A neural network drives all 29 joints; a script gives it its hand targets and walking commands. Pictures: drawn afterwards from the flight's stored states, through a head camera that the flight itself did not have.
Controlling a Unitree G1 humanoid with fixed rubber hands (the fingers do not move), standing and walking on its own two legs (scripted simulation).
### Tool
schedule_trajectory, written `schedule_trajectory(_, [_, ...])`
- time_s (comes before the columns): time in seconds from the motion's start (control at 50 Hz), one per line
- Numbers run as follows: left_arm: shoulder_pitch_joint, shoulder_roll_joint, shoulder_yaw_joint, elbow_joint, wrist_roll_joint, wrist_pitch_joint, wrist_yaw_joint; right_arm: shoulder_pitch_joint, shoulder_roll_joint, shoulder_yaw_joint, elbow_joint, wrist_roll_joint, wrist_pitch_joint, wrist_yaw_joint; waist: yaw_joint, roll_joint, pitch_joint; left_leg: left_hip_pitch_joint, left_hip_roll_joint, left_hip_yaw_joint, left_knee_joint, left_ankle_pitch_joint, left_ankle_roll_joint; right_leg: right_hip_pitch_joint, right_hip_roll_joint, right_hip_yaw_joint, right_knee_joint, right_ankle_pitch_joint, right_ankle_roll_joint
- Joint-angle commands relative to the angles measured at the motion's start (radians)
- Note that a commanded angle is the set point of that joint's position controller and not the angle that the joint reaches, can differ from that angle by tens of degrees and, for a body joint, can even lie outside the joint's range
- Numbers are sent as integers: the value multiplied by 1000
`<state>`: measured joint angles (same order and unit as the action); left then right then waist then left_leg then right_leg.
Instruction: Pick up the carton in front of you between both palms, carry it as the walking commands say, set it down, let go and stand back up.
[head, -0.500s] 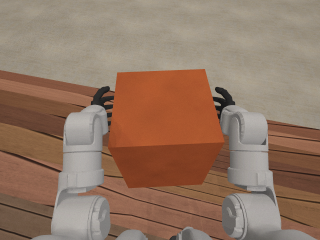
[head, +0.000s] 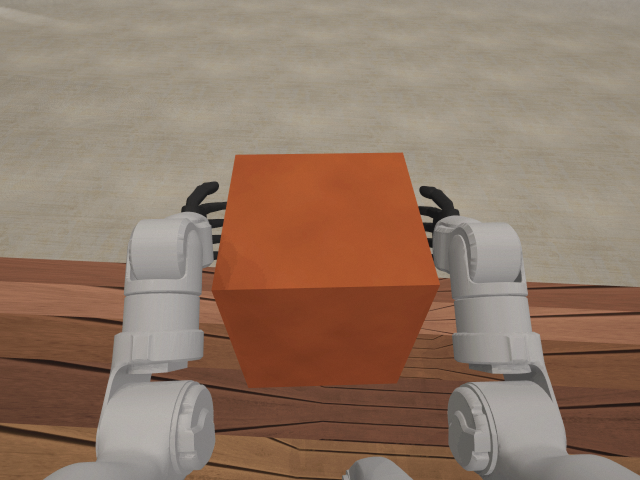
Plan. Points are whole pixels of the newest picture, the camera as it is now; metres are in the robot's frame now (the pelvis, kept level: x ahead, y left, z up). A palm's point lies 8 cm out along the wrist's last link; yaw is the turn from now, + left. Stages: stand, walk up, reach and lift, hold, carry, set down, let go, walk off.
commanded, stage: carry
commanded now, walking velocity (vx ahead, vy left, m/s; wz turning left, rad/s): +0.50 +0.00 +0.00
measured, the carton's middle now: (321, 276) +0.35 -0.03 +0.07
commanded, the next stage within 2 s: none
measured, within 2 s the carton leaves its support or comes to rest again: neither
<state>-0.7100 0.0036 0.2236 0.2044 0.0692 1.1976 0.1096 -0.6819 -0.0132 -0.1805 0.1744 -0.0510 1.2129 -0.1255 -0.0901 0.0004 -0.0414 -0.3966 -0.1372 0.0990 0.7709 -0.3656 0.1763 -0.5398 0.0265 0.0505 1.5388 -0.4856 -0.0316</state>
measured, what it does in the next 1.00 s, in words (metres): goes down: right foot 0.15 m lower, then left foot 0.14 m lower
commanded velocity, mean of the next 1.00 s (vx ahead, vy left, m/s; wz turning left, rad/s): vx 0.41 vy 0.00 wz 0.00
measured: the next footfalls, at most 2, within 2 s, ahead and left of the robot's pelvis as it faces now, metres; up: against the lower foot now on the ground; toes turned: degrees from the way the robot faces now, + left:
right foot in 0.28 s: +0.32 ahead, -0.05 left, -0.15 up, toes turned +1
left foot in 0.64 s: +0.65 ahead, +0.11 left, -0.29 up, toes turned +1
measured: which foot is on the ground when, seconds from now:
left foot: down 0.00-0.28, up 0.30-0.62, down 0.64-1.00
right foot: up 0.00-0.26, down 0.28-0.66, up 0.68-1.00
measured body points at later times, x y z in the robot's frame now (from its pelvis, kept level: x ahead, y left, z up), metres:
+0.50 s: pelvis +0.36 +0.00 -0.16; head +0.40 +0.02 +0.28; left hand +0.69 +0.20 -0.10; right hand +0.73 -0.10 -0.09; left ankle +0.45 +0.13 -0.82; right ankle +0.28 -0.05 -0.84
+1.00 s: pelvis +0.76 +0.05 -0.35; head +0.78 +0.05 +0.10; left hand +1.12 +0.18 -0.28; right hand +1.11 -0.12 -0.27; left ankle +0.62 +0.11 -0.98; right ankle +0.91 -0.03 -1.05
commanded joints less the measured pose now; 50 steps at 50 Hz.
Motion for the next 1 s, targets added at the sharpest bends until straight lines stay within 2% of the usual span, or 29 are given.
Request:
schedule_trajectory(0.0, [-658,-992,-504,-130,-315,-6,-176,-868,1159,626,-152,549,-36,266,46,24,-332,272,424,-689,-168,603,105,-219,-54,67,-263,100,29])
schedule_trajectory(0.06, [-641,-1054,-533,-160,-334,-36,-174,-885,1232,658,-196,587,-60,262,37,10,-385,284,363,-548,-51,705,64,-251,-52,-1,-236,286,-2])
schedule_trajectory(0.08, [-630,-1058,-541,-178,-333,-45,-173,-875,1238,656,-208,591,-69,259,11,-55,-379,319,249,-439,70,520,10,-295,-53,17,-445,491,-17])
schedule_trajectory(0.16, [-538,-1087,-611,-212,-325,-78,-166,-726,1229,661,-228,553,-105,250,-50,16,-365,205,99,-225,144,506,-27,15,77,-181,-880,802,0])
schedule_trajectory(0.2, [-522,-1078,-647,-245,-328,-89,-166,-649,1211,677,-234,533,-122,248,-30,93,-391,137,96,-155,266,486,-56,223,102,-235,-940,960,-11])
schedule_trajectory(0.24, [-517,-1061,-688,-285,-342,-97,-169,-613,1174,702,-245,506,-136,248,173,101,-473,39,173,-99,606,784,-111,509,41,-163,-936,886,-76])
schedule_trajectory(0.26, [-480,-1044,-705,-283,-344,-101,-170,-600,1145,701,-239,488,-134,246,314,-114,-454,-153,116,-34,965,493,-156,700,-33,-75,-1066,871,-139])
schedule_trajectory(0.28, [-448,-1010,-706,-247,-356,-102,-176,-589,1121,691,-238,475,-127,246,256,-268,-395,-488,13,-7,1133,-331,-178,897,-202,104,-871,1298,-227])
schedule_trajectory(0.3, [-432,-1013,-725,-221,-381,-104,-184,-506,1066,637,-208,430,-119,237,192,-187,-538,-674,39,-157,1149,-301,-171,1077,-359,452,-829,1111,-366])
schedule_trajectory(0.32, [-456,-1068,-769,-228,-430,-110,-195,-487,1007,608,-209,377,-118,230,208,-48,-537,-662,95,-197,1019,-260,-156,939,-369,520,-875,743,-392])
schedule_trajectory(0.34, [-523,-1101,-790,-253,-467,-108,-207,-484,993,589,-195,334,-119,224,191,72,-426,-668,143,-195,757,-155,-128,850,-279,403,-831,827,-289])
schedule_trajectory(0.38, [-587,-1144,-830,-247,-533,-111,-223,-416,965,546,-117,275,-139,221,165,82,-351,-553,138,-135,462,-45,-140,639,-216,324,-835,936,-251])
schedule_trajectory(0.42, [-639,-1184,-847,-246,-563,-144,-235,-462,973,538,-171,262,-163,218,177,-45,-393,-324,151,-122,318,79,-159,459,-265,415,-895,903,-321])
schedule_trajectory(0.44, [-651,-1206,-862,-237,-579,-152,-238,-468,979,543,-172,257,-172,216,159,-64,-425,-315,149,-104,432,236,-132,480,-254,377,-785,993,-269])
schedule_trajectory(0.46, [-641,-1215,-862,-239,-587,-161,-240,-468,980,545,-187,258,-182,217,182,-42,-444,-461,184,-175,346,340,-112,623,-209,375,-683,861,-239])
schedule_trajectory(0.5, [-639,-1207,-855,-234,-602,-171,-240,-486,968,559,-202,257,-196,210,236,84,-373,-366,126,-77,-42,724,-142,533,-57,202,-590,566,-182])
schedule_trajectory(0.54, [-594,-1172,-834,-216,-588,-178,-234,-486,938,576,-235,258,-189,199,246,-10,-286,-33,81,11,-244,804,-153,272,-23,90,-595,429,-174])
schedule_trajectory(0.58, [-503,-1135,-788,-172,-553,-169,-227,-472,908,597,-234,261,-167,191,202,-135,-252,101,92,23,-296,774,-122,245,-34,60,-521,486,-142])
schedule_trajectory(0.6, [-468,-1113,-769,-136,-539,-164,-226,-460,889,595,-226,262,-157,189,81,-163,-370,338,80,69,-143,876,-89,200,-82,2,-280,712,-105])
schedule_trajectory(0.62, [-418,-1096,-748,-121,-515,-156,-226,-412,870,585,-213,267,-148,190,-49,-20,-449,529,116,-9,-199,734,-66,92,-67,-26,-16,714,-53])
schedule_trajectory(0.64, [-432,-1096,-720,-109,-483,-148,-224,-444,861,603,-200,284,-140,195,-37,216,-361,633,262,-139,-180,931,8,-163,79,-51,343,-139,14])
schedule_trajectory(0.66, [-424,-1053,-663,-104,-455,-126,-221,-424,889,607,-159,305,-137,201,11,209,-474,844,475,-527,-98,806,136,-421,69,36,391,-197,56])
schedule_trajectory(0.68, [-462,-1022,-649,-113,-418,-118,-211,-480,946,641,-181,355,-138,210,-13,60,-400,704,414,-537,-117,687,112,-411,12,62,221,-121,45])
schedule_trajectory(0.74, [-409,-1029,-590,-87,-345,-124,-200,-633,1087,719,-216,477,-150,233,38,-32,-368,405,411,-624,-113,465,146,-365,-51,74,-115,8,26])
schedule_trajectory(0.78, [-431,-1047,-597,-108,-326,-140,-201,-681,1144,739,-227,514,-169,244,17,10,-319,232,377,-587,-151,544,152,-222,-39,21,-380,52,39])
schedule_trajectory(0.82, [-417,-1067,-605,-133,-322,-157,-195,-656,1177,744,-219,534,-183,250,24,106,-412,304,367,-515,-54,677,117,-219,-38,-14,-259,273,10])
schedule_trajectory(0.88, [-403,-1066,-637,-178,-313,-177,-183,-619,1200,744,-208,550,-202,260,-30,-3,-384,306,175,-302,135,419,20,-201,2,-88,-717,728,-5])
schedule_trajectory(0.92, [-397,-1037,-650,-214,-307,-180,-173,-579,1178,742,-212,554,-211,259,-53,57,-326,86,126,-208,116,300,4,109,59,-174,-924,836,9])
schedule_trajectory(0.98, [-404,-975,-673,-263,-310,-164,-160,-516,1137,746,-187,535,-210,252,103,149,-413,25,169,-115,416,480,-77,425,43,-186,-888,950,-47])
